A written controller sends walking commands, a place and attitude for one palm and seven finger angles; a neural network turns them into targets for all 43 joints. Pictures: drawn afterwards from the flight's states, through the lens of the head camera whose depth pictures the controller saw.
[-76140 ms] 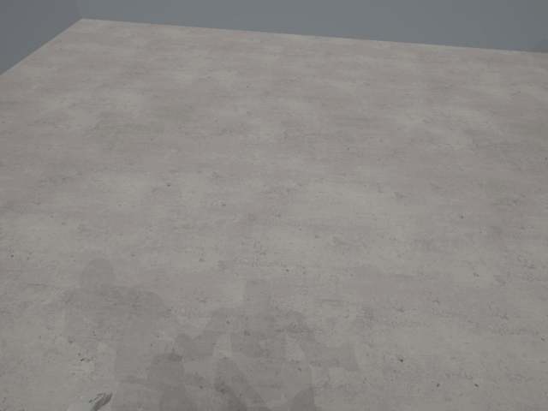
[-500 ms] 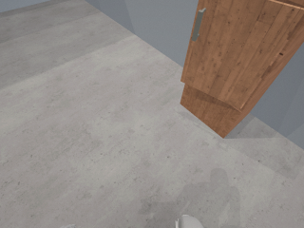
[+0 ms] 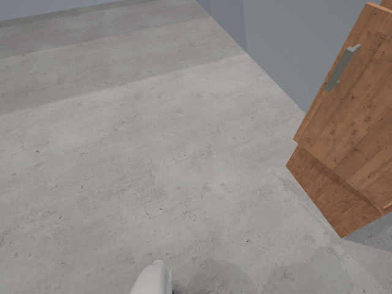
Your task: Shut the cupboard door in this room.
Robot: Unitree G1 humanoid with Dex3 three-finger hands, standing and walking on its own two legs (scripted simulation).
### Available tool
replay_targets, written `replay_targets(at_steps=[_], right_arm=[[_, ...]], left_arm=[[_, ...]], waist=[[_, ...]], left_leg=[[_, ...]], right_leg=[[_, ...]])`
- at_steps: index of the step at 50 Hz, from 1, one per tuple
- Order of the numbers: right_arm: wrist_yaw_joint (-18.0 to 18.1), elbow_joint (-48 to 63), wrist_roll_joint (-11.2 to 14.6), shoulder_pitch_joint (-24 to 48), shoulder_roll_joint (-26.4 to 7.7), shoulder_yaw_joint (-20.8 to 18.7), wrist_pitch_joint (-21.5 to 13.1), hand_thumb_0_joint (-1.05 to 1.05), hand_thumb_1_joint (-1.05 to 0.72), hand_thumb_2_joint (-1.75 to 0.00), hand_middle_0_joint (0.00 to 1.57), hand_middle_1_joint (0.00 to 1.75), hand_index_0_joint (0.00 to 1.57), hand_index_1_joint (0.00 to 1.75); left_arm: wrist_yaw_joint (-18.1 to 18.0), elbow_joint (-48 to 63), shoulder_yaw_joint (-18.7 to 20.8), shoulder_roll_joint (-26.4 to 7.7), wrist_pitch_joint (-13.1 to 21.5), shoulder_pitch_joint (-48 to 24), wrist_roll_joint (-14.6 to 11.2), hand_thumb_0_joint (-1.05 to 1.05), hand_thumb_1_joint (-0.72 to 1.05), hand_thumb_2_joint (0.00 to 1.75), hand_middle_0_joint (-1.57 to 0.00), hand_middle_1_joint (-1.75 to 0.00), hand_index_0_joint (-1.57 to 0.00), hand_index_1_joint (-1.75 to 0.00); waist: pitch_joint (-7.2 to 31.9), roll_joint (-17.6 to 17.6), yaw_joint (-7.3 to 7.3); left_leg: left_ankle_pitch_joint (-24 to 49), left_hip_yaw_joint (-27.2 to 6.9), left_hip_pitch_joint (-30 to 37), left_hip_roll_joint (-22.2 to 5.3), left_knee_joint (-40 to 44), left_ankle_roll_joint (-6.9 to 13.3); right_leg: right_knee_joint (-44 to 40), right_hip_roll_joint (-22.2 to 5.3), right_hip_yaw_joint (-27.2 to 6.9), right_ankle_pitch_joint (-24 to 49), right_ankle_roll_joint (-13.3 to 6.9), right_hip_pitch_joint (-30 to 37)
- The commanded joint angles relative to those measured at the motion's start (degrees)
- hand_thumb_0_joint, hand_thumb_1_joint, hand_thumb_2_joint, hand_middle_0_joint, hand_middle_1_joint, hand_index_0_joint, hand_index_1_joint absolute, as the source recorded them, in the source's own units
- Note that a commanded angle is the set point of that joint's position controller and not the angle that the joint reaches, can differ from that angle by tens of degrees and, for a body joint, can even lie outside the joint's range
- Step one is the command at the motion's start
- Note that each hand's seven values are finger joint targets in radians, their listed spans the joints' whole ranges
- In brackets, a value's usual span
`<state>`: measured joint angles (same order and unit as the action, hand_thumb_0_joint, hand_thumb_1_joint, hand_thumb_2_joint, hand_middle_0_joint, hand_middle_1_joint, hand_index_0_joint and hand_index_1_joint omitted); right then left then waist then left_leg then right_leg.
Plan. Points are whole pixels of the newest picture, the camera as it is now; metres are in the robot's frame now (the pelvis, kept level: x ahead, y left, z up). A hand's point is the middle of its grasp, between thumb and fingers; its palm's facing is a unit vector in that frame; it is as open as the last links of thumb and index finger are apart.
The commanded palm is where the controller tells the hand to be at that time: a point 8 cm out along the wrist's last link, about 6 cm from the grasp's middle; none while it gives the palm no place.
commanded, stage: walk to a spot facing it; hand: left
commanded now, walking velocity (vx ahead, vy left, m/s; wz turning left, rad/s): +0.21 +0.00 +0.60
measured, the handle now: (342, 68) +0.75 -0.43 +0.02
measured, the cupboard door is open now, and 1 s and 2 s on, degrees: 14 14 14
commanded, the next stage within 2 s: turn to face it in 0.02 s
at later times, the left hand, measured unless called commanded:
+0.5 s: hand (108, 253) +0.23 +0.24 -0.18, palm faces +0.02 -0.98 -0.18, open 7.4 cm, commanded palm none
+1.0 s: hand (132, 198) +0.38 +0.20 -0.18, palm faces -0.34 -0.91 -0.23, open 7.4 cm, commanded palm none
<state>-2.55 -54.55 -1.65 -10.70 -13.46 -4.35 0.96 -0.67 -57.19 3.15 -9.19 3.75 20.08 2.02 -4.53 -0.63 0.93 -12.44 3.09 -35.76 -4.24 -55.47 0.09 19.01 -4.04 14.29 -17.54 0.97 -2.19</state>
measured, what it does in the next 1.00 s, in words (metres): walks ahead, turning right: left foot, then right foot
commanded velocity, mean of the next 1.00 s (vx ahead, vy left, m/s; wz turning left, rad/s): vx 0.01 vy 0.00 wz -0.49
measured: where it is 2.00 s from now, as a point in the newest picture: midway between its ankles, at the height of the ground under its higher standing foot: (190, 275)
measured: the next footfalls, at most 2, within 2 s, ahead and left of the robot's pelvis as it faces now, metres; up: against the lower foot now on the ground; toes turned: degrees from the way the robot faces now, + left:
left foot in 0.16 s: +0.21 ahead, +0.12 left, +0.00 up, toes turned +11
right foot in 0.68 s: +0.23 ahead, -0.09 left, +0.00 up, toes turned -16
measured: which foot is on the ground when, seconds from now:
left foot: up 0.00-0.14, down 0.16-0.68, up 0.70-1.00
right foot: down 0.00-0.16, up 0.18-0.66, down 0.68-1.00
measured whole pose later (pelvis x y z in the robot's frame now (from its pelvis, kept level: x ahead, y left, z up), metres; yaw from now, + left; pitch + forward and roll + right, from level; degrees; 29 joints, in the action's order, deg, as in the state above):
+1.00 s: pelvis +0.24 +0.04 -0.01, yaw -22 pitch +2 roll +0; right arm 0.9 -51.1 -0.5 -9.0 -12.3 -2.6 1.9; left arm 0.0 -51.8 4.1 -12.5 -2.9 12.3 1.9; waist -4.6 1.0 -0.2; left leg -21.5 0.6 -22.7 -3.3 -42.4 -4.2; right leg 30.8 1.8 -5.9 -16.0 0.2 -16.5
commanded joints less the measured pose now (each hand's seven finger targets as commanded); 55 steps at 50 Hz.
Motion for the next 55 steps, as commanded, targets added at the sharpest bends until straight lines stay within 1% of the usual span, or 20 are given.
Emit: replay_targets(at_steps=[1,4,6,7,8,10,15,22,29,32,33,34,35,38,42,47,50,52,53,55], right_arm=[[-1.0,7.3,0.2,9.2,0.8,1.8,-1.5,0.00,-0.90,-0.90,0.20,0.30,0.20,0.30],[-0.5,6.6,0.1,3.2,-1.8,1.2,-2.1,0.00,-0.90,-0.90,0.20,0.30,0.20,0.30],[0.2,3.7,-0.4,-9.4,-6.8,-0.1,-2.2,0.00,-0.90,-0.90,0.20,0.30,0.20,0.30],[1.1,2.4,-1.1,-15.3,-13.1,-1.4,-2.5,0.00,-0.90,-0.90,0.20,0.30,0.20,0.30],[2.3,1.4,0.0,-19.5,-16.7,-1.6,-2.5,0.00,-0.90,-0.90,0.20,0.30,0.20,0.30],[3.5,3.1,0.5,-10.8,-12.6,0.1,-2.9,0.00,-0.90,-0.90,0.20,0.30,0.20,0.30],[4.6,3.2,0.3,0.0,-4.2,3.0,-3.7,0.00,-0.90,-0.90,0.20,0.30,0.20,0.30],[4.6,3.0,0.0,1.0,-4.3,1.1,-1.7,0.00,-0.90,-0.90,0.20,0.30,0.20,0.30],[4.7,1.8,-0.3,-2.7,-6.4,-0.1,-1.4,0.00,-0.90,-0.90,0.20,0.30,0.20,0.30],[4.4,2.1,0.3,-1.6,-7.9,-0.7,-1.2,0.00,-0.90,-0.90,0.20,0.30,0.20,0.30],[4.1,2.9,0.8,-1.3,-7.5,-0.9,-1.1,0.00,-0.90,-0.90,0.20,0.30,0.20,0.30],[3.9,5.3,1.3,-0.1,-3.4,-0.3,-1.0,0.00,-0.90,-0.90,0.20,0.30,0.20,0.30],[4.3,6.2,1.3,0.8,-3.5,0.4,-0.3,0.00,-0.90,-0.90,0.20,0.30,0.20,0.30],[4.4,6.4,1.0,3.3,-3.6,0.6,0.1,0.00,-0.90,-0.90,0.20,0.30,0.20,0.30],[3.8,5.7,0.8,0.0,-2.5,0.8,0.7,0.00,-0.90,-0.90,0.20,0.30,0.20,0.30],[4.0,6.8,1.2,-0.2,-2.7,0.8,0.1,0.00,-0.90,-0.90,0.20,0.30,0.20,0.30],[4.3,5.1,1.4,-6.5,-4.5,0.6,-1.0,0.00,-0.90,-0.90,0.20,0.30,0.20,0.30],[4.8,5.6,0.2,-8.7,-14.3,-1.0,-1.8,0.00,-0.90,-0.90,0.20,0.30,0.20,0.30],[4.8,5.9,-0.1,-9.8,-14.1,-0.8,-1.4,0.00,-0.90,-0.90,0.20,0.30,0.20,0.30],[5.1,7.1,-0.6,-4.3,-11.4,0.0,-1.8,0.00,-0.90,-0.90,0.20,0.30,0.20,0.30]], left_arm=[[-0.6,1.7,2.0,-9.7,1.3,6.0,-0.4,0.00,0.90,0.90,-0.20,-0.30,-0.20,-0.30],[-0.6,2.7,2.8,-13.0,1.3,3.8,-0.4,0.00,0.90,0.90,-0.20,-0.30,-0.20,-0.30],[-0.4,3.6,3.0,-13.8,0.8,2.7,-1.1,0.00,0.90,0.90,-0.20,-0.30,-0.20,-0.30],[0.2,4.4,2.3,-10.6,0.4,5.6,-1.9,0.00,0.90,0.90,-0.20,-0.30,-0.20,-0.30],[0.0,6.0,0.7,-7.9,-0.1,3.6,-1.8,0.00,0.90,0.90,-0.20,-0.30,-0.20,-0.30],[-1.3,5.6,0.5,-6.3,-1.1,1.2,-1.8,0.00,0.90,0.90,-0.20,-0.30,-0.20,-0.30],[-0.8,0.1,0.2,-3.5,-4.8,6.1,-1.0,0.00,0.90,0.90,-0.20,-0.30,-0.20,-0.30],[0.6,4.9,2.5,-4.4,-7.2,-2.3,-0.5,0.00,0.90,0.90,-0.20,-0.30,-0.20,-0.30],[1.4,8.7,2.5,-4.3,-6.1,-6.9,-0.4,0.00,0.90,0.90,-0.20,-0.30,-0.20,-0.30],[1.4,8.2,2.8,-6.1,-5.3,-2.5,-0.3,0.00,0.90,0.90,-0.20,-0.30,-0.20,-0.30],[1.1,7.4,3.4,-9.0,-4.5,1.8,0.1,0.00,0.90,0.90,-0.20,-0.30,-0.20,-0.30],[0.4,6.6,4.4,-14.8,-3.6,5.0,0.6,0.00,0.90,0.90,-0.20,-0.30,-0.20,-0.30],[-0.3,5.8,4.6,-17.0,-3.8,6.0,-0.7,0.00,0.90,0.90,-0.20,-0.30,-0.20,-0.30],[-1.6,8.4,4.2,-13.1,-4.6,-2.3,-0.8,0.00,0.90,0.90,-0.20,-0.30,-0.20,-0.30],[-1.0,9.9,3.6,-13.1,-4.4,-7.0,-0.5,0.00,0.90,0.90,-0.20,-0.30,-0.20,-0.30],[0.0,9.9,4.2,-15.0,-5.0,-7.7,-0.3,0.00,0.90,0.90,-0.20,-0.30,-0.20,-0.30],[0.1,10.7,4.1,-13.9,-5.7,-10.7,-1.0,0.00,0.90,0.90,-0.20,-0.30,-0.20,-0.30],[0.8,12.3,2.8,-8.1,-6.0,-8.2,-1.9,0.00,0.90,0.90,-0.20,-0.30,-0.20,-0.30],[0.7,12.9,2.8,-10.1,-5.9,-10.5,-1.2,0.00,0.90,0.90,-0.20,-0.30,-0.20,-0.30],[1.5,12.1,3.8,-10.3,-6.3,-10.4,-0.5,0.00,0.90,0.90,-0.20,-0.30,-0.20,-0.30]], waist=[[-0.5,8.2,-3.10],[3.9,8.7,0.61],[12.2,3.8,6.95],[19.9,-9.3,7.78],[24.7,-11.8,8.75],[15.3,-1.4,4.51],[5.8,-4.6,-2.33],[0.1,-5.0,-1.92],[5.4,-8.2,-0.03],[8.1,-6.0,-2.79],[10.4,0.7,-4.79],[11.6,15.6,-6.33],[11.6,14.2,-6.16],[8.9,8.8,-3.89],[9.1,6.5,-0.93],[7.6,10.0,-1.46],[9.3,8.2,1.69],[10.9,-18.9,1.63],[9.2,-13.9,2.78],[6.0,-12.7,-0.01]], left_leg=[[0.2,4.1,-2.3,1.1,12.2,0.9],[-2.6,6.4,9.7,4.6,17.8,3.5],[6.1,4.5,32.8,5.0,25.2,4.9],[22.3,-15.6,49.7,-10.5,24.5,10.7],[40.7,-28.9,55.5,-21.4,28.4,16.4],[36.5,-17.5,39.1,-21.5,32.8,14.7],[29.5,-2.5,22.0,-13.4,37.5,7.8],[8.6,1.8,20.3,-15.3,41.5,9.0],[28.7,5.8,33.1,-17.4,30.9,8.2],[32.2,9.3,32.7,-15.5,20.5,4.1],[26.3,11.8,27.2,-11.5,10.5,1.2],[-10.0,12.3,9.3,-1.8,-3.9,-2.6],[-26.0,3.9,3.5,1.2,-12.3,-3.6],[-16.8,-3.9,-2.1,-1.9,-15.0,-3.7],[-11.9,-2.4,6.3,-0.3,-4.1,-4.7],[-10.7,-0.5,12.6,2.4,12.0,-4.6],[1.5,-0.8,26.6,2.1,30.0,-4.4],[13.2,-22.9,35.6,-21.2,39.0,4.8],[15.8,-24.1,31.2,-23.9,37.9,8.7],[19.7,-17.6,26.6,-19.7,38.1,8.6]], right_leg=[[-2.5,-14.6,-3.0,40.4,-5.2,6.9],[8.3,-16.4,-0.8,54.3,-4.7,7.1],[27.6,-13.8,1.3,42.6,-1.9,-3.9],[44.5,-4.7,0.6,5.2,1.1,-20.9],[57.8,0.1,-7.4,-18.1,1.1,-30.4],[59.8,-2.6,-13.9,-13.0,-0.1,-29.6],[45.9,-2.7,-16.1,-2.9,0.9,-22.0],[37.8,-1.1,-13.5,2.0,1.7,-26.8],[24.7,1.2,-9.6,-0.8,0.1,-24.0],[13.1,2.8,-8.7,8.0,-1.5,-14.7],[7.8,-0.2,-14.7,24.1,-3.7,-7.1],[5.4,-14.0,-34.1,52.4,-10.7,4.7],[5.1,-19.3,-37.4,60.7,-16.6,5.1],[4.5,-13.6,-33.7,41.7,-15.1,2.7],[3.1,-9.0,-28.2,33.0,-12.4,-5.3],[4.8,-6.8,-31.1,29.2,-11.4,-8.3],[10.5,-3.0,-30.1,22.0,-6.4,-15.4],[31.3,8.6,-17.1,-16.8,0.3,-30.4],[41.0,6.0,-18.5,-19.1,0.3,-29.2],[49.4,4.4,-17.9,-14.1,1.3,-30.8]])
